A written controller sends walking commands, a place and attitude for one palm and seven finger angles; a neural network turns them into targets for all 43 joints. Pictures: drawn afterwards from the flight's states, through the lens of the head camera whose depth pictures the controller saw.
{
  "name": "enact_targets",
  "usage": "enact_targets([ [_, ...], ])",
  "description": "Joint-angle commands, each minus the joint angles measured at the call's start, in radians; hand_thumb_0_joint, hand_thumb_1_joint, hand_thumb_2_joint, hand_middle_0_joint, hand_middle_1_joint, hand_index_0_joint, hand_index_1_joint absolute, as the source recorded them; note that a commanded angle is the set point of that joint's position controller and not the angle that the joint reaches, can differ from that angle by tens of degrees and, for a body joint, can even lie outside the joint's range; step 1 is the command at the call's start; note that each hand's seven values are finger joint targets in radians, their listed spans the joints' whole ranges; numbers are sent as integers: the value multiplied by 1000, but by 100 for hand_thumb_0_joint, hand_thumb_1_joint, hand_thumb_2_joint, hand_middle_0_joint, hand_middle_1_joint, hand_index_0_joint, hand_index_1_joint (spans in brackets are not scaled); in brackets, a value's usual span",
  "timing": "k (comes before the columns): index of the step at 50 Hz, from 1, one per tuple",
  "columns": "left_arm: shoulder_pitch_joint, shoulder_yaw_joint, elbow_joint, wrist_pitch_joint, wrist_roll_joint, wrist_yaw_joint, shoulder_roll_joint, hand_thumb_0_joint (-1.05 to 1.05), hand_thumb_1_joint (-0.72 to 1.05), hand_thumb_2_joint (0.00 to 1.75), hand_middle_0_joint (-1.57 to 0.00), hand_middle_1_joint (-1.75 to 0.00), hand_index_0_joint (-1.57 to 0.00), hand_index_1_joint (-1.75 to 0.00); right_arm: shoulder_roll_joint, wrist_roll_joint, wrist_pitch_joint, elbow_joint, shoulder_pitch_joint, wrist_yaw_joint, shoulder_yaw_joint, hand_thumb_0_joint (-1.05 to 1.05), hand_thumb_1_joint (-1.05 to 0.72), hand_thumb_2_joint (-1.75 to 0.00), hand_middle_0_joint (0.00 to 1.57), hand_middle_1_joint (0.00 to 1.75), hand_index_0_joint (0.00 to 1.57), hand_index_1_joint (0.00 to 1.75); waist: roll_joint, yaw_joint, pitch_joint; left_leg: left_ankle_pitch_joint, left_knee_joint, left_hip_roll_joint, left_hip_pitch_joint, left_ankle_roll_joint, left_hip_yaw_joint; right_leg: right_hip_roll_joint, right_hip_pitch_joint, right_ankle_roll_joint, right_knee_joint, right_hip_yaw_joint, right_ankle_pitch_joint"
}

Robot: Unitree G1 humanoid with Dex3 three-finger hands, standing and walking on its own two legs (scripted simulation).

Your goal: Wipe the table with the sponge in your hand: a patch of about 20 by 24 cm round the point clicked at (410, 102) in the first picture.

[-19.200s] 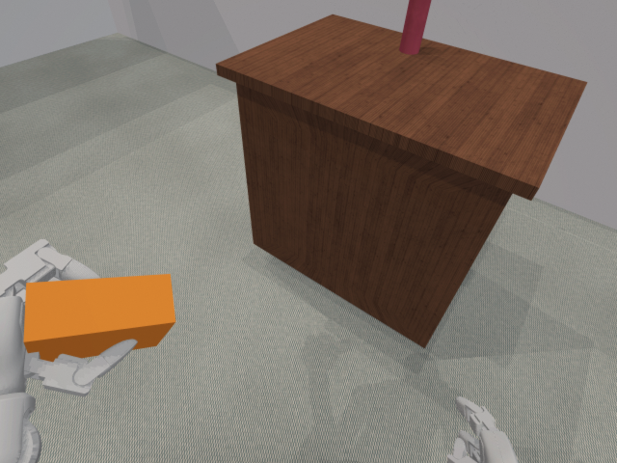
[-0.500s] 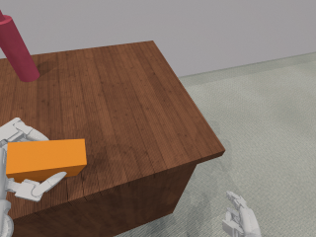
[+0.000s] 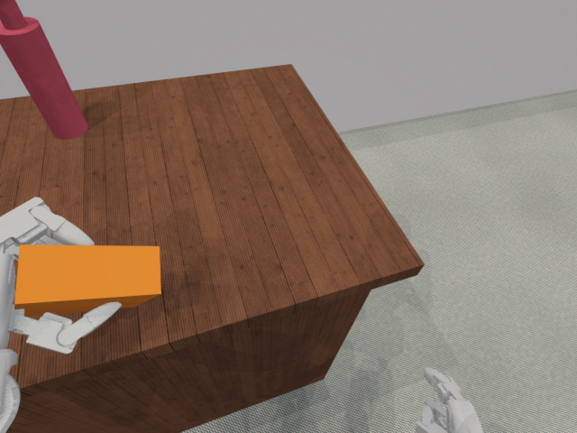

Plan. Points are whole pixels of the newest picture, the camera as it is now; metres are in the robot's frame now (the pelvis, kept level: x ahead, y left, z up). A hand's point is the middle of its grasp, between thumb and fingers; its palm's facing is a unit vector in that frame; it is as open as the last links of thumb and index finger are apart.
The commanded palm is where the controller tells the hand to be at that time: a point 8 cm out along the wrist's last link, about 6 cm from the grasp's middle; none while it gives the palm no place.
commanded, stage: look again from close up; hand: left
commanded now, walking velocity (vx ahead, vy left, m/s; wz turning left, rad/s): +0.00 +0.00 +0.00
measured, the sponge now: (107, 280) +0.23 +0.22 +0.14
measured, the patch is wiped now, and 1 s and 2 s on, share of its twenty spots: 0.00 0.00 0.00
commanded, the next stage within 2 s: come to a stop and stand still in 0.28 s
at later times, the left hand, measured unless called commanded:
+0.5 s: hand (100, 260) +0.24 +0.22 +0.17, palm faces +0.38 -0.84 -0.38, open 9.3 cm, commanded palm +0.17 +0.24 +0.17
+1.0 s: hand (81, 259) +0.24 +0.24 +0.16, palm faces +0.34 -0.87 -0.36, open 9.3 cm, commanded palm +0.18 +0.28 +0.17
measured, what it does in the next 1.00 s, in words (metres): stands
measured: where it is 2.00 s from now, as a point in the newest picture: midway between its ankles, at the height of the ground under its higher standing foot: outside the picture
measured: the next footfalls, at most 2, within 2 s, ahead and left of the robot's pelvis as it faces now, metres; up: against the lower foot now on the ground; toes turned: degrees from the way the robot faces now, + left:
none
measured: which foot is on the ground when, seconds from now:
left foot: down 0.00-1.00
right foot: down 0.00-1.00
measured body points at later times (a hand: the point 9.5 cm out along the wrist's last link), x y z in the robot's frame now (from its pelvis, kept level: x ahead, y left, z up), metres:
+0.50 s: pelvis +0.00 -0.03 +0.00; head +0.03 -0.01 +0.45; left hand +0.21 +0.26 +0.19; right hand +0.16 -0.28 -0.08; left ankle +0.01 +0.06 -0.74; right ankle +0.01 -0.13 -0.74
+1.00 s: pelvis +0.01 +0.00 +0.00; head +0.04 +0.03 +0.45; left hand +0.22 +0.29 +0.18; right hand +0.20 -0.22 -0.06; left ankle +0.01 +0.06 -0.74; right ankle +0.01 -0.13 -0.74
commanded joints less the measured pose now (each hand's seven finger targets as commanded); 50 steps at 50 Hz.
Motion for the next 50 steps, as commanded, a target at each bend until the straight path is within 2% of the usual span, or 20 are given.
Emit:
enact_targets([
  [1,-554,269,-53,-114,-13,12,347,0,10,130,-120,-160,-120,-160,-113,4,-70,-101,-96,10,-41,0,-90,-90,20,30,20,30,74,-5,-176,362,-62,164,93,-108,-110,-54,-38,-85,85,64,109],
  [3,-339,137,55,-106,-43,-17,199,0,10,130,-120,-160,-120,-160,-157,11,-89,-123,-64,28,-58,0,-90,-90,20,30,20,30,154,-3,-270,251,-45,141,81,-79,-81,-60,9,-69,54,134,116],
  [5,-122,17,-19,-103,-62,-37,35,0,10,130,-120,-160,-120,-160,-144,24,-89,-134,-83,66,-56,0,-90,-90,20,30,20,30,198,6,-277,215,-77,150,75,-60,-85,-42,19,-53,80,110,106],
  [7,-25,-14,-144,-95,-56,-43,40,0,10,130,-120,-160,-120,-160,-156,24,-76,-161,-99,84,-51,0,-90,-90,20,30,20,30,160,7,-225,127,-110,171,-20,-42,-82,-40,52,-43,76,87,73],
  [8,-11,-4,-156,-89,-54,-39,59,0,10,130,-120,-160,-120,-160,-154,26,-75,-170,-113,83,-43,0,-90,-90,20,30,20,30,90,8,-186,43,-128,167,-73,-41,-78,-41,61,-40,56,87,41],
  [12,-29,170,-124,-84,-55,2,207,0,10,130,-120,-160,-120,-160,-149,18,-55,-191,-141,37,-33,0,-90,-90,20,30,20,30,-163,4,-133,-67,-86,118,-81,-49,-46,-62,-7,-47,-67,139,-115],
  [13,-55,196,-131,-88,-64,2,220,0,10,130,-120,-160,-120,-160,-143,16,-54,-194,-145,24,-29,0,-90,-90,20,30,20,30,-171,-6,-123,-65,-67,105,-71,-48,-45,-75,-35,-54,-90,160,-153],
  [14,-83,202,-140,-93,-72,3,225,0,10,130,-120,-160,-120,-160,-136,17,-53,-196,-148,11,-25,0,-90,-90,20,30,20,30,-145,-12,-111,-68,-56,98,-58,-46,-47,-83,-64,-58,-107,179,-181],
  [15,-138,242,-190,-95,-67,16,283,0,10,130,-120,-160,-120,-160,-143,16,-48,-190,-155,3,-23,0,-90,-90,20,30,20,30,-79,-17,-120,-61,-55,101,-35,-44,-50,-82,-83,-61,-99,188,-187],
  [16,-143,179,-176,-95,-77,12,210,0,10,130,-120,-160,-120,-160,-135,16,-48,-188,-148,-3,-24,0,-90,-90,20,30,20,30,7,-25,-124,-71,-59,104,-43,-37,-52,-82,-68,-62,-92,191,-173],
  [17,-166,182,-203,-100,-76,15,224,0,10,130,-120,-160,-120,-160,-142,16,-54,-185,-141,-5,-27,0,-90,-90,20,30,20,30,95,-22,-138,-64,-64,107,-51,-33,-54,-73,-31,-62,-77,197,-125],
  [20,-168,163,-187,-106,-69,11,201,0,10,130,-120,-160,-120,-160,-142,14,-78,-158,-136,0,-26,0,-90,-90,20,30,20,30,164,-16,-168,-32,-44,96,-29,-37,-37,-73,0,-63,-78,199,-50],
  [22,-145,111,-192,-111,-65,7,153,0,10,130,-120,-160,-120,-160,-149,9,-92,-152,-118,6,-30,0,-90,-90,20,30,20,30,133,-14,-191,27,-16,88,-13,-39,-31,-82,22,-64,-74,204,13],
  [25,-52,61,-134,-93,-62,6,98,0,10,130,-120,-160,-120,-160,-152,14,-102,-143,-118,16,-33,0,-90,-90,20,30,20,30,13,-12,-194,109,20,80,27,-45,-24,-107,-3,-66,-77,210,96],
  [29,-27,77,-121,-81,-63,12,115,0,10,130,-120,-160,-120,-160,-162,12,-89,-147,-119,10,-39,0,-90,-90,20,30,20,30,-64,-13,-190,201,-10,103,25,-47,-44,-92,15,-51,-25,158,203],
  [34,-80,122,-179,-87,-62,13,162,0,10,130,-120,-160,-120,-160,-155,15,-71,-163,-140,0,-33,0,-90,-90,20,30,20,30,23,-11,-204,317,-56,135,25,-39,-69,-53,66,-35,36,104,253],
  [35,-97,152,-221,-89,-55,19,197,0,10,130,-120,-160,-120,-160,-154,14,-72,-162,-158,-1,-29,0,-90,-90,20,30,20,30,75,-8,-221,346,-54,133,47,-39,-65,-47,64,-35,48,103,260],
  [37,-107,116,-253,-94,-60,13,167,0,10,130,-120,-160,-120,-160,-150,11,-72,-172,-144,2,-29,0,-90,-90,20,30,20,30,114,-8,-227,374,-52,139,41,-38,-69,-43,89,-36,53,90,264],
  [46,-58,73,-171,-73,-52,9,106,0,10,130,-120,-160,-120,-160,-149,8,-63,-156,-121,12,-25,0,-90,-90,20,30,20,30,70,-10,-200,308,-82,157,34,-55,-76,-35,69,-35,31,76,204],
  [50,-102,94,-180,-67,-44,12,136,0,10,130,-120,-160,-120,-160,-147,15,-59,-162,-141,7,-26,0,-90,-90,20,30,20,30,71,-11,-180,265,-105,156,21,-65,-79,-30,72,-35,30,80,187],
])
